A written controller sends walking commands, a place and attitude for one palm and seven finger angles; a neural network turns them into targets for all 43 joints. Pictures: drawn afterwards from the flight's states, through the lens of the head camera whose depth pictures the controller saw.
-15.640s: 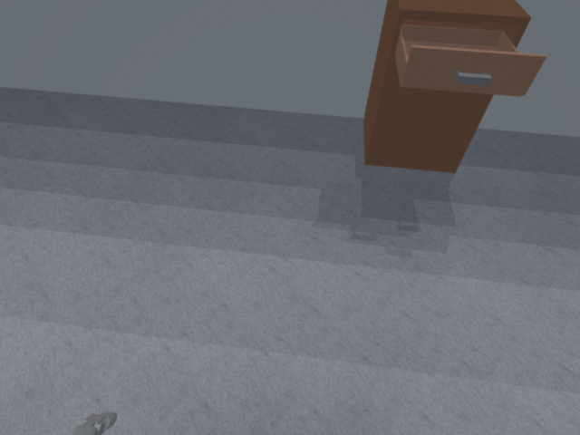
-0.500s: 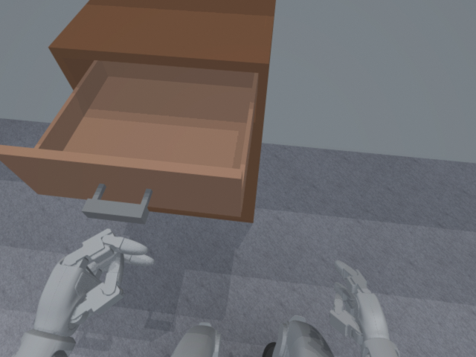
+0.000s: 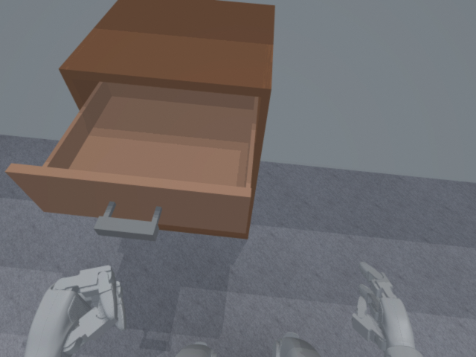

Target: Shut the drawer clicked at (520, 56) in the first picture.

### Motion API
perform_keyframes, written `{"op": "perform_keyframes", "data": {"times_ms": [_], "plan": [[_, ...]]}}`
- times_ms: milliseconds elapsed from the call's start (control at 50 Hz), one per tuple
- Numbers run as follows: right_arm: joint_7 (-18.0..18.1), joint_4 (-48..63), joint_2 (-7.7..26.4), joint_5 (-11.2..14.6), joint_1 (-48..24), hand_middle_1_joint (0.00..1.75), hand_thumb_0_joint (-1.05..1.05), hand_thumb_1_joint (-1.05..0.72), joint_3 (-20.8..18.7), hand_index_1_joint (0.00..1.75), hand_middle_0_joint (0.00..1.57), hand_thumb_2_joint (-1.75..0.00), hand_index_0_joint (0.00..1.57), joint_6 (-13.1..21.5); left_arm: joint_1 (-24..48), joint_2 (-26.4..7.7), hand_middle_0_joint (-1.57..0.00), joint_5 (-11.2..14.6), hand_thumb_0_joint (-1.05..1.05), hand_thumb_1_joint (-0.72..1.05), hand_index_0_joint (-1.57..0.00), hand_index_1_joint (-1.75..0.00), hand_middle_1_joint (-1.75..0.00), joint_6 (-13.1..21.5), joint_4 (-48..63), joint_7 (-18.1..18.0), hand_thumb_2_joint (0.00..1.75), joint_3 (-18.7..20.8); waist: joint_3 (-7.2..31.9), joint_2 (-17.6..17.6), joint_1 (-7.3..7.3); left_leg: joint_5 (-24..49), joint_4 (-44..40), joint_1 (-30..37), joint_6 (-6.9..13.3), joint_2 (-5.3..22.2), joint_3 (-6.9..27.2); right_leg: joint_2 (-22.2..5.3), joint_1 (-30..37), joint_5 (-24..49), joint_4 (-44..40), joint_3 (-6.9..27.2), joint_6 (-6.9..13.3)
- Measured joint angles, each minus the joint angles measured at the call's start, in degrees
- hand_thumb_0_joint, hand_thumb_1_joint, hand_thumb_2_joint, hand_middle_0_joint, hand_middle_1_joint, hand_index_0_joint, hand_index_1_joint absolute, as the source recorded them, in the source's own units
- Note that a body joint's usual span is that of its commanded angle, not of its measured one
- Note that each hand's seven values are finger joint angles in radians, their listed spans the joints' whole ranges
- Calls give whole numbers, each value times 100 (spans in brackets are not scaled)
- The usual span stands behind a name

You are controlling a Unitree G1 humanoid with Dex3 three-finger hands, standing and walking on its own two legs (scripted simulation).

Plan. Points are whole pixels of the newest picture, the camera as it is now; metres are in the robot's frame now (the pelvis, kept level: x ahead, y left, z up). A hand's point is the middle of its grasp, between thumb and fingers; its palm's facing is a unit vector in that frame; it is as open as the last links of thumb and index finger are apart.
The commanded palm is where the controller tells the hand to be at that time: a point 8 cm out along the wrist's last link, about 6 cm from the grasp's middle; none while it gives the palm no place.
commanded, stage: raise the hand and make a fist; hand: left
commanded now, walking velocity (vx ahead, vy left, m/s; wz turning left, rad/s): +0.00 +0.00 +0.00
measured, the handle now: (131, 218) +0.35 +0.23 -0.02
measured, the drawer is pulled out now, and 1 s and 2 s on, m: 0.28 0.28 0.28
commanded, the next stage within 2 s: bring the fist close to the handle in 0.70 s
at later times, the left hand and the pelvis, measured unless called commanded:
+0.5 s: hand (99, 314) +0.17 +0.19 +0.08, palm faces -0.02 -1.00 -0.07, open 3.3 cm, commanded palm +0.12 +0.25 +0.08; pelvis +0.02 +0.01 +0.01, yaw +0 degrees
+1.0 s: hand (105, 314) +0.17 +0.19 +0.06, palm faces +0.00 -1.00 -0.07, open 3.3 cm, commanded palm +0.14 +0.25 +0.06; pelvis +0.00 +0.00 +0.00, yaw +0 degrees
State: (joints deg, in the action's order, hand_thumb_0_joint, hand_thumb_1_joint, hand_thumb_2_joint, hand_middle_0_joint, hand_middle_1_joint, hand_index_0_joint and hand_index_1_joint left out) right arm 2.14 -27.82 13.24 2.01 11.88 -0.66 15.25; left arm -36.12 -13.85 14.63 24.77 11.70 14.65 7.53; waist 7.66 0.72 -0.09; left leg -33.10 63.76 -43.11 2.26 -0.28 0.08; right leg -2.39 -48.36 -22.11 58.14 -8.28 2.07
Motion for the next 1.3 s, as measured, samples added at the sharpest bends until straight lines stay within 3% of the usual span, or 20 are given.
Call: {"op": "perform_keyframes", "data": {"times_ms": [80, 220, 420, 580, 700, 820, 1000, 1300], "plan": [[-52, 107, -175, 5, -10, 30, 2, -90, 143, 30, 20, -90, 20, -123, -33, 56, -130, 40, 2, 90, -130, -150, -149, -242, 149, -128, 90, 106, 65, 67, 24, 13, -179, 245, 26, -10, -2, 5, 250, 9, -176, 7, -44], [-119, 191, -222, -21, 57, 30, 2, -90, 281, 30, 20, -90, 20, -177, -406, 57, -137, -58, 1, 91, -137, -157, -157, -583, 345, 33, 90, -76, 44, 100, 95, 33, -370, 452, 72, -36, -23, -3, 453, 27, -354, 34, -104], [-134, 23, -101, -41, 182, 30, 2, -90, 157, 30, 20, -90, 20, -141, -608, 51, -139, 30, 2, 90, -140, -160, -159, -273, 577, -21, 90, 120, -13, 90, 145, -23, -288, 384, 76, -40, 23, -11, 417, -22, -309, -7, -117], [-122, -5, -87, -10, 213, 30, 2, -90, 95, 30, 20, -90, 20, -95, -520, 18, -140, -9, 2, 90, -140, -160, -159, -430, 524, 91, 90, -37, 10, 93, 47, -26, -274, 349, 65, -23, -15, 8, 353, -18, -277, 29, -105], [-97, -1, -147, 13, 223, 30, 2, -90, 74, 30, 20, -90, 20, -157, -589, -23, -140, 80, 2, 90, -140, -160, -159, -379, 507, -54, 90, 197, 30, 58, 31, 1, -321, 409, 35, 1, -18, 34, 401, -1, -307, 32, -70], [-69, 5, -73, 20, 174, 30, 2, -90, 121, 30, 20, -90, 20, -93, -573, -38, -140, 148, 2, 90, -140, -160, -159, -297, 373, 52, 90, 244, 7, 108, 59, 20, -277, 361, 18, 6, 34, 34, 386, 16, -297, -20, -46], [0, -34, -19, -17, 89, 30, 2, -90, 182, 30, 20, -90, 20, -12, 47, -27, -140, 145, 2, 90, -140, -160, -159, -150, -208, 187, 90, 255, -29, 52, 30, -13, -35, 17, -15, 21, 73, 30, 58, -14, -79, -61, 4], [-16, -184, -15, -68, 159, 30, 2, -90, 144, 30, 20, -90, 20, -160, 817, -76, -140, 139, 2, 90, -140, -160, -159, -123, -882, 198, 90, 376, 37, 31, -149, -154, 312, -508, -11, 41, 26, 33, -507, -121, 275, -14, 12]]}}
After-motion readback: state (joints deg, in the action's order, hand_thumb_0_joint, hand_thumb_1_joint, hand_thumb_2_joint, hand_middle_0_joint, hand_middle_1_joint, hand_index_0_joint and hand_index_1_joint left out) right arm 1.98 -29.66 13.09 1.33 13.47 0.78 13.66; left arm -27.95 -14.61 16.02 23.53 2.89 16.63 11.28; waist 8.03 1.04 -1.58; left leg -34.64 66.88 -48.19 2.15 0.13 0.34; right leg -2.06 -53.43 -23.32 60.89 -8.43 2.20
